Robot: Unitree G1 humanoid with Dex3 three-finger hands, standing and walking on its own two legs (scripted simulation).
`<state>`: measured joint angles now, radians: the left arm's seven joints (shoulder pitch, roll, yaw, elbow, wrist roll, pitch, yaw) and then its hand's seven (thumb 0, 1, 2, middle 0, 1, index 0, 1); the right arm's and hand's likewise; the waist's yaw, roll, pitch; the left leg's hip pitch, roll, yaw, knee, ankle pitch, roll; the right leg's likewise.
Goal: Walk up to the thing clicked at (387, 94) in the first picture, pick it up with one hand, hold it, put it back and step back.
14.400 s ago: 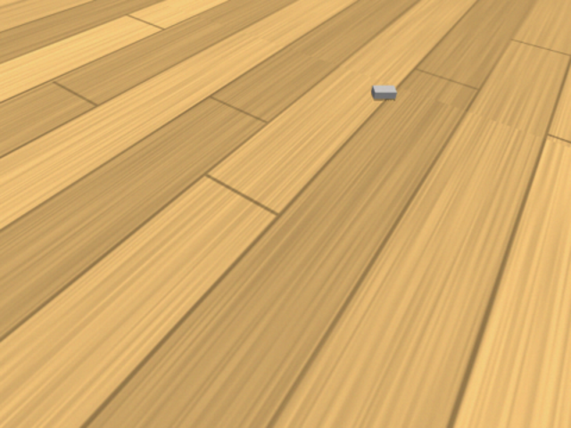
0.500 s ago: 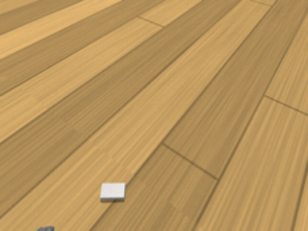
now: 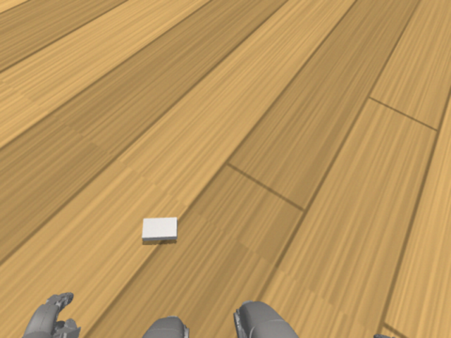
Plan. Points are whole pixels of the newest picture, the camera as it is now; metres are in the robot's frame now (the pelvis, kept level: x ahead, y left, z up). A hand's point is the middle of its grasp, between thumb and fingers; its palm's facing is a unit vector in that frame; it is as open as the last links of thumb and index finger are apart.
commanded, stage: walk up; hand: left
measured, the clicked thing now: (160, 228) +0.51 +0.22 -0.74
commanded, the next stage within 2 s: stand in 1.78 s
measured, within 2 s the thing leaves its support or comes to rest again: neither
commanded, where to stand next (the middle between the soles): +0.15 -0.04 m, yaw +3 degrees
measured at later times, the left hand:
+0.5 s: hand out of the picture -0.01 +0.24 -0.15, palm faces +0.04 -0.92 -0.39, open 7.4 cm
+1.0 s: hand out of the picture -0.20 +0.22 -0.15, palm faces +0.04 -0.92 -0.39, open 7.4 cm
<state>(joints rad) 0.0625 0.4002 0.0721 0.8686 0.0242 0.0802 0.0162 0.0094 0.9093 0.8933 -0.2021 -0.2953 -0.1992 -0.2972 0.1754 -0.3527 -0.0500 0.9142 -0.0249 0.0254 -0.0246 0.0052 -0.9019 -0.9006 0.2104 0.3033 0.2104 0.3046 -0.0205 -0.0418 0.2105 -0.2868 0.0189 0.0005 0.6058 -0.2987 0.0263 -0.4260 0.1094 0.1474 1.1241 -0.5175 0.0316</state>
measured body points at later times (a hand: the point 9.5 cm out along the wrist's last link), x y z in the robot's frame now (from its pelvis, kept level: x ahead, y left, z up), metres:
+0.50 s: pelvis -0.14 -0.03 -0.02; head -0.08 -0.02 +0.43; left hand -0.01 +0.28 -0.12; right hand -0.02 -0.35 -0.13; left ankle -0.16 +0.08 -0.74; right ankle -0.07 -0.15 -0.73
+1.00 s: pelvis -0.22 -0.05 +0.00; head -0.21 -0.06 +0.45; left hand -0.21 +0.27 -0.12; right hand -0.13 -0.37 -0.12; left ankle -0.20 +0.08 -0.71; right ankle -0.25 -0.19 -0.73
